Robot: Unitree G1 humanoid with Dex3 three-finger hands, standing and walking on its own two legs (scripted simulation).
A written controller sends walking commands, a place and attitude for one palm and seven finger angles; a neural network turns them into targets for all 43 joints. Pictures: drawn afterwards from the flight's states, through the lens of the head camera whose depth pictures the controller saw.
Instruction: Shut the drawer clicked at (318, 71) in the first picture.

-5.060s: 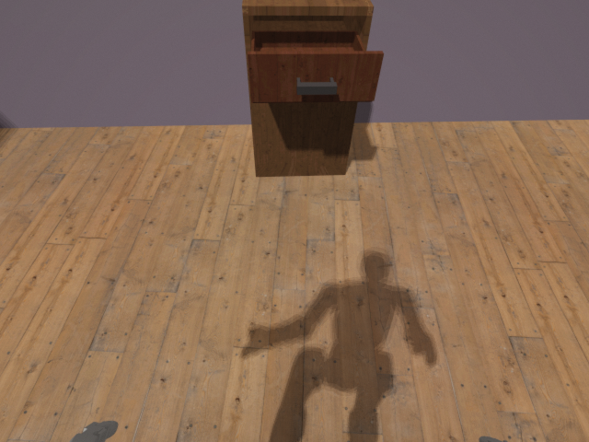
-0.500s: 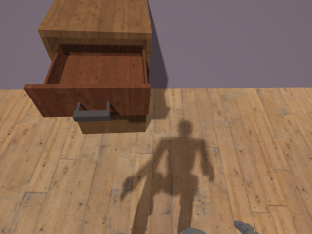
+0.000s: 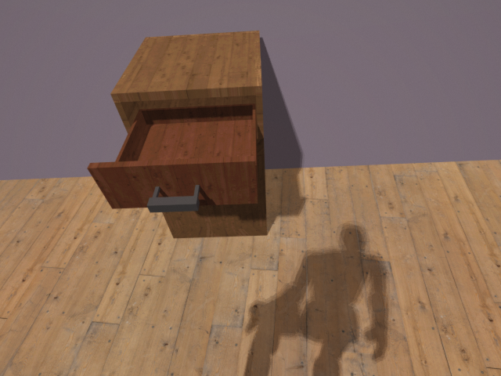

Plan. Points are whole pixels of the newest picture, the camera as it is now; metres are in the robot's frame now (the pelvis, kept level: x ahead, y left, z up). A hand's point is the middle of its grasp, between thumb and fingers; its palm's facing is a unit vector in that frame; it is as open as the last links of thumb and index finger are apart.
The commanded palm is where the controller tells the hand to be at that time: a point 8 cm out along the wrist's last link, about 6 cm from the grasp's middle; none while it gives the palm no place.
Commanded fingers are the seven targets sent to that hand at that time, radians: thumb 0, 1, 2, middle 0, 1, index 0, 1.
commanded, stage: take the last steps up to it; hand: left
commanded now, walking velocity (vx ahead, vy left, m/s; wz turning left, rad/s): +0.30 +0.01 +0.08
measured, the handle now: (175, 196) +0.55 +0.23 -0.10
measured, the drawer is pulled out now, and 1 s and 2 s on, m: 0.30 0.30 0.30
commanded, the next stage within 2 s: come to a stop and stand still in 0.80 s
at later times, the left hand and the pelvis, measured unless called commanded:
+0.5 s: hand out of the picture +0.01 +0.25 -0.18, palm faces +0.09 -0.99 -0.13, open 7.3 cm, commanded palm none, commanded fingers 0.00 0.90 0.90 -0.20 -0.30 -0.20 -0.30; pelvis +0.09 +0.09 +0.00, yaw +1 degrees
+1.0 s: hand (175, 281) +0.36 +0.21 -0.18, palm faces -0.03 -0.98 -0.20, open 7.3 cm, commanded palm none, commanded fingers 0.00 0.90 0.90 -0.20 -0.30 -0.20 -0.30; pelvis +0.25 +0.04 -0.02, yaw +0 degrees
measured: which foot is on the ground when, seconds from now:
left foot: up 0.00-0.34, down 0.36-0.90, up 0.92-1.00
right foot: down 0.00-0.36, up 0.38-0.88, down 0.90-1.00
